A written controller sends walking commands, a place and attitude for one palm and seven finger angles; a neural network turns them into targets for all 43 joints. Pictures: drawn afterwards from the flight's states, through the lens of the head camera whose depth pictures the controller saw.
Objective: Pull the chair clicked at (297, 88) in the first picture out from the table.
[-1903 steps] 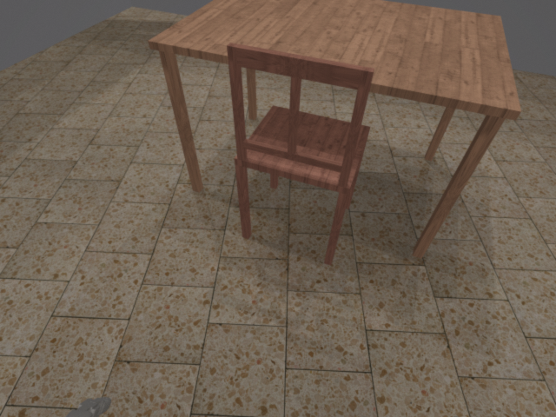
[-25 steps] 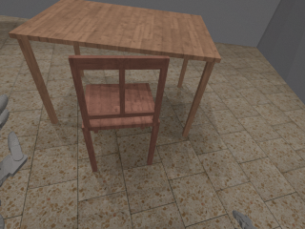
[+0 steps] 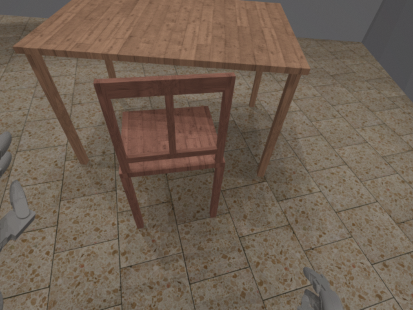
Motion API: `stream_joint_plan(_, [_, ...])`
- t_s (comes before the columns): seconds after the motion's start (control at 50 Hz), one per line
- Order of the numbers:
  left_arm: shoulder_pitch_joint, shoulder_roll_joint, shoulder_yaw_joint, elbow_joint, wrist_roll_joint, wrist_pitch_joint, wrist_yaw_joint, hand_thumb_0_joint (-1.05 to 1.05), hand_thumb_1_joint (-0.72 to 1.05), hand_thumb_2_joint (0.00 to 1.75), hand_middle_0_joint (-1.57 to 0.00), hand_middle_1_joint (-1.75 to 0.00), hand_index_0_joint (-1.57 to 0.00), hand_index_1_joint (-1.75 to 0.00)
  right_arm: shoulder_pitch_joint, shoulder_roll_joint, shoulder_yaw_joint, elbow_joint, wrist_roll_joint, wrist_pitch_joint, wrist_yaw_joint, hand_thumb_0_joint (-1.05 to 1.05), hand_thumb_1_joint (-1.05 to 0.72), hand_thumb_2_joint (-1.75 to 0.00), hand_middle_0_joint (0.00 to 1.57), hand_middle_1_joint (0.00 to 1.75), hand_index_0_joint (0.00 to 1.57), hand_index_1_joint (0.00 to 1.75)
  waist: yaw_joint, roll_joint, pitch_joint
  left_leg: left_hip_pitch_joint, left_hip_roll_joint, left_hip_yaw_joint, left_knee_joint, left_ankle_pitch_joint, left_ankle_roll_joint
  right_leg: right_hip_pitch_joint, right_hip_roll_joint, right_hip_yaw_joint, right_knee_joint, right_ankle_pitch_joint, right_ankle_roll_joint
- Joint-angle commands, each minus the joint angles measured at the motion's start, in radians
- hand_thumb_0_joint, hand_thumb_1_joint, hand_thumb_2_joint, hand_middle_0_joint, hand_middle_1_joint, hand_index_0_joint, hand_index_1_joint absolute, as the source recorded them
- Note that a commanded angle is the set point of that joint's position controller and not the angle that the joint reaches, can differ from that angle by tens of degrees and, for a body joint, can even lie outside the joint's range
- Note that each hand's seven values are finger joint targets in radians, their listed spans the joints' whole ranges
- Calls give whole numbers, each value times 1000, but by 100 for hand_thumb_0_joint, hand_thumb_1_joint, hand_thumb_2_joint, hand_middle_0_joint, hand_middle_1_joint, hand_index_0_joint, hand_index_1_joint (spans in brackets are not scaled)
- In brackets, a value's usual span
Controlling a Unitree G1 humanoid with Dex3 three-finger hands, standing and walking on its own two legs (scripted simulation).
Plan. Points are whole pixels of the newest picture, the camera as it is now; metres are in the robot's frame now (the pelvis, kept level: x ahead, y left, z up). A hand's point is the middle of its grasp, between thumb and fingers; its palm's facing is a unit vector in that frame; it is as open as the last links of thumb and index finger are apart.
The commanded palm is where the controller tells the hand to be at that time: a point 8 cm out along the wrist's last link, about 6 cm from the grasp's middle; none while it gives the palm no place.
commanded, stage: stop stepping back and stand still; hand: left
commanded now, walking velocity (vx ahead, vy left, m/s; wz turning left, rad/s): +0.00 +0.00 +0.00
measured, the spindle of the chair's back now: (170, 125) +0.68 +0.16 -0.09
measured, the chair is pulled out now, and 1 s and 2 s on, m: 0.17 0.17 0.17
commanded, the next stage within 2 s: let the arm hang, fingers relaxed in 0.44 s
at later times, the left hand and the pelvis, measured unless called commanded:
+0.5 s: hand (47, 205) +0.22 +0.25 +0.16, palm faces +0.41 -0.79 -0.46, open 7.4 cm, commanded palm +0.16 +0.29 +0.18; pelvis +0.02 -0.01 +0.00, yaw +0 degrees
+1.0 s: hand out of the picture +0.00 +0.17 -0.17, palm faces +0.01 -0.98 -0.19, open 7.1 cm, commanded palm none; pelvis +0.00 -0.02 +0.00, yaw +2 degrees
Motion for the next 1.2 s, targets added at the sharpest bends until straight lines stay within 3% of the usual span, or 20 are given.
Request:
stream_joint_plan(0.0, [3,196,133,-220,-8,-88,24,0,90,90,-20,-30,-20,-30,-106,-144,-60,-163,4,-48,-5,0,-90,-90,20,30,20,30,3,123,-126,24,135,-136,-108,148,-11,67,-43,51,-65,176,-35])
stream_joint_plan(0.08, [59,185,138,-200,-24,-84,17,0,90,90,-20,-30,-20,-30,-104,-147,-67,-173,12,-25,-1,0,-90,-90,20,30,20,30,-5,96,-156,46,130,-117,-74,230,-25,71,-56,61,-67,245,-41])
stream_joint_plan(0.1, [57,185,136,-202,-27,-82,15,0,90,90,-20,-30,-20,-30,-109,-149,-68,-176,13,-19,-1,0,-90,-90,20,30,20,30,-5,114,-153,52,132,-113,-74,233,-23,59,-54,64,-68,243,-40])
stream_joint_plan(0.2, [42,200,144,-190,-33,-74,13,0,90,90,-20,-30,-20,-30,-118,-150,-68,-185,14,-4,-12,0,-90,-90,20,30,20,30,-3,80,-142,50,131,-111,-77,215,-19,50,-52,64,-77,243,-34])
stream_joint_plan(0.34, [9,204,127,-241,-33,-67,16,0,90,90,-20,-30,-20,-30,-124,-152,-67,-192,17,-1,-20,0,-90,-90,20,30,20,30,-2,114,-155,76,124,-106,-62,268,-20,57,-60,68,-72,284,-37])
stream_joint_plan(0.5, [16,194,124,-177,-37,-52,14,0,90,90,-20,-30,-20,-30,-127,-155,-67,-192,17,14,-19,0,-90,-90,20,30,20,30,-2,70,-114,39,111,-103,-76,150,-22,32,-56,84,-117,207,-36])
stream_joint_plan(0.52, [-45,18,-323,600,44,35,-105,0,90,90,-20,-30,-20,-30,-146,-256,-101,64,5,-56,68,0,-90,-90,20,30,20,30,-66,29,-88,35,139,-105,99,332,-15,-130,-97,-1,36,272,-48])
stream_joint_plan(0.54, [-46,23,-263,649,59,111,-143,0,90,90,-20,-30,-20,-30,-55,-284,-114,77,-5,23,80,0,-90,-90,20,30,20,30,-43,23,-152,21,144,-120,84,301,-9,-122,-112,55,34,233,-38])
stream_joint_plan(0.58, [-74,-10,-278,682,53,136,-149,0,90,90,-20,-30,-20,-30,-47,-223,-87,51,-11,73,81,0,-90,-90,20,30,20,30,-34,10,-135,-52,141,-141,74,133,12,-151,-91,32,38,40,-39])
stream_joint_plan(0.6, [-108,-10,-294,729,54,135,-149,0,90,90,-20,-30,-20,-30,-57,-216,-79,54,-22,82,82,0,-90,-90,20,30,20,30,-27,-32,-119,-88,131,-155,65,89,19,-144,-87,39,35,15,-45])
stream_joint_plan(0.66, [-199,23,-324,888,50,136,-143,0,90,90,-20,-30,-20,-30,-58,-214,-67,68,-35,107,78,0,-90,-90,20,30,20,30,-29,-179,-115,-75,92,-135,73,144,5,-81,-126,95,-8,177,-71])
stream_joint_plan(0.7, [-243,21,-340,994,44,144,-137,0,90,90,-20,-30,-20,-30,-59,-211,-62,94,-37,120,73,0,-90,-90,20,30,20,30,-26,-131,-88,-46,97,-149,24,191,4,-77,-115,92,-8,201,-67])
stream_joint_plan(0.74, [-247,-4,-361,1098,37,157,-131,0,90,90,-20,-30,-20,-30,-63,-183,-44,136,-39,130,70,0,-90,-90,20,30,20,30,-13,11,-32,-61,109,-168,-52,178,6,-74,-81,80,-25,98,-44])
stream_joint_plan(0.78, [-225,-5,-371,1196,32,154,-129,0,90,90,-20,-30,-20,-30,-56,-168,-36,181,-33,133,67,0,-90,-90,20,30,20,30,-8,99,-21,-49,103,-166,-89,128,2,-52,-75,91,-63,54,-42])
stream_joint_plan(0.84, [-206,-23,-378,1305,30,146,-131,0,90,90,-20,-30,-20,-30,-16,-149,-30,242,-26,134,58,0,-90,-90,20,30,20,30,-13,149,-31,-19,102,-164,-122,52,-2,-33,-72,94,-113,17,-49])
stream_joint_plan(0.88, [-185,-46,-372,1355,29,144,-129,0,90,90,-20,-30,-20,-30,9,-131,-34,271,-30,139,53,0,-90,-90,20,30,20,30,-13,225,-62,-10,102,-159,-132,-2,-4,-4,-72,84,-132,9,-56])
stream_joint_plan(0.9, [-183,-43,-376,1381,27,143,-129,0,90,90,-20,-30,-20,-30,18,-127,-34,286,-28,141,53,0,-90,-90,20,30,20,30,-14,223,-62,-10,102,-161,-142,-24,-5,0,-74,78,-138,1,-57])
stream_joint_plan(0.96, [-186,-59,-384,1434,25,139,-129,0,90,90,-20,-30,-20,-30,59,-123,-38,324,-25,142,48,0,-90,-90,20,30,20,30,-20,126,-65,18,114,-166,-146,-1,-7,-5,-73,74,-159,15,-57])
stream_joint_plan(1.04, [-183,-78,-395,1490,24,139,-126,0,90,90,-20,-30,-20,-30,96,-113,-39,368,-23,143,44,0,-90,-90,20,30,20,30,-26,40,-12,32,123,-164,-162,13,-6,-44,-73,70,-172,1,-55])
stream_joint_plan(1.18, [-161,-100,-399,1549,23,141,-120,0,90,90,-20,-30,-20,-30,121,-90,-36,422,-24,143,41,0,-90,-90,20,30,20,30,-23,20,30,33,121,-157,-188,-17,-5,-65,-72,72,-176,-22,-49])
